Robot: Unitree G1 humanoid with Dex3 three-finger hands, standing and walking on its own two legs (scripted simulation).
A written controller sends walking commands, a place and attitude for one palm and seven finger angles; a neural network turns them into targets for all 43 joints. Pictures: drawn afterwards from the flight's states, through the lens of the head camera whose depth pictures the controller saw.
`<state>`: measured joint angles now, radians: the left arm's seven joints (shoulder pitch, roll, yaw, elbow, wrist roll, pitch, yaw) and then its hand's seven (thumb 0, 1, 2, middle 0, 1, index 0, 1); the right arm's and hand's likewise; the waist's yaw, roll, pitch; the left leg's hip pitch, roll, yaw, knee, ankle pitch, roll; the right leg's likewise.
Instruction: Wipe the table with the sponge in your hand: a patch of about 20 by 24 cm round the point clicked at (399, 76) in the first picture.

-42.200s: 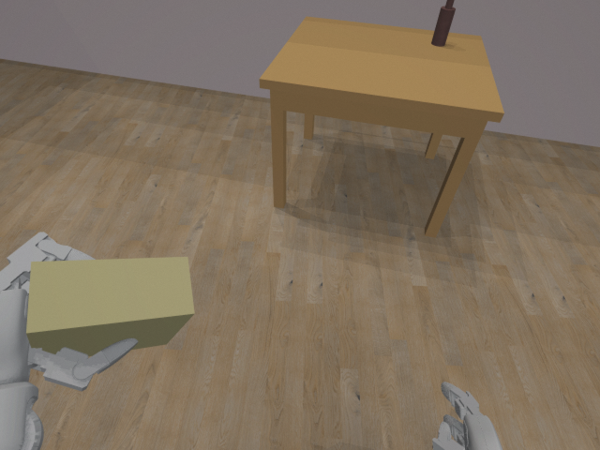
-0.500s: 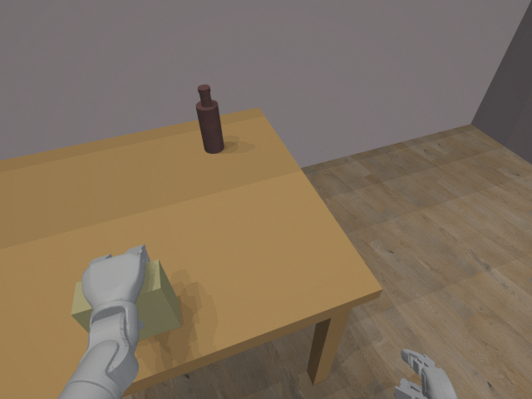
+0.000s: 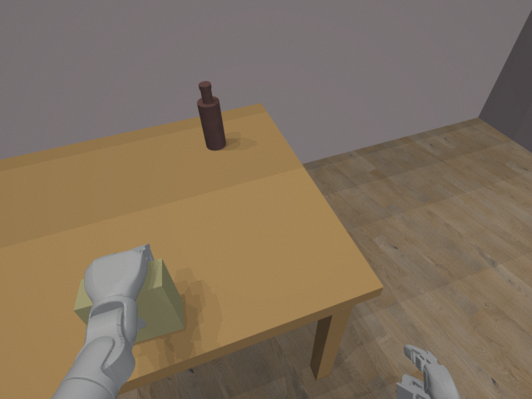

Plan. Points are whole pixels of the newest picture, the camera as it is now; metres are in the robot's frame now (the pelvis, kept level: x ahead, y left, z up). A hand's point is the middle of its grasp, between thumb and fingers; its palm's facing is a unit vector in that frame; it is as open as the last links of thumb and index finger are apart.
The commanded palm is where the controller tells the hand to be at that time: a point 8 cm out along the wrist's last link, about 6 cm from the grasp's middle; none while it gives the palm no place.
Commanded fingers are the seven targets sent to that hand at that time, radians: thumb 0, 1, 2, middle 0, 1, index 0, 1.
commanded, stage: lift the sponge slowly off the table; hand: left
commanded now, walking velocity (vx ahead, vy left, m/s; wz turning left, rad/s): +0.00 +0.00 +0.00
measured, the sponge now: (139, 312) +0.26 +0.27 -0.06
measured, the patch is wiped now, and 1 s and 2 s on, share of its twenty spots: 1.00 1.00 1.00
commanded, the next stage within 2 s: bring the sponge back beside the body in 1.54 s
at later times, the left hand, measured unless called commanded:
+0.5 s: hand (127, 291) +0.26 +0.26 +0.02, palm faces -0.06 -0.12 -0.99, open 10.2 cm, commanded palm +0.24 +0.25 +0.09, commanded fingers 0.00 0.10 1.30 -1.20 -1.60 -1.20 -1.60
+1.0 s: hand (124, 276) +0.27 +0.25 +0.06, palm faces -0.02 -0.12 -0.99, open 10.2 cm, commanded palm +0.24 +0.25 +0.13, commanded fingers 0.00 0.10 1.30 -1.20 -1.60 -1.20 -1.60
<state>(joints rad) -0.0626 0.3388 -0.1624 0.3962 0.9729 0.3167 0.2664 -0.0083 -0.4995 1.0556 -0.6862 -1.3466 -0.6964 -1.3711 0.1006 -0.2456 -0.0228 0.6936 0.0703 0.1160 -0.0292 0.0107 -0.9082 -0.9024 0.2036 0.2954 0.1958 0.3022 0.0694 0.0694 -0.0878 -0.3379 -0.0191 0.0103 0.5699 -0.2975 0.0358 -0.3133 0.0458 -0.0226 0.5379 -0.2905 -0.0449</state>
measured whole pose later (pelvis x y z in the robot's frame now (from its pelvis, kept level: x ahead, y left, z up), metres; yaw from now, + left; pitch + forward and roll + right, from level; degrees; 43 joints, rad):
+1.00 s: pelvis -0.01 -0.01 +0.01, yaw +0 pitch -2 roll +0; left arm -0.06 0.37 -0.17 0.20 0.93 0.35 0.11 -0.01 -0.52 1.05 -0.72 -1.31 -0.73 -1.33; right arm 0.04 -0.25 0.01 0.71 0.06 0.10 -0.04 0.01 -0.91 -0.90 0.20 0.30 0.20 0.30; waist 0.10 0.09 -0.03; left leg -0.16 -0.02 0.01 0.41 -0.22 0.03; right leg -0.14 0.05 -0.01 0.39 -0.22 -0.05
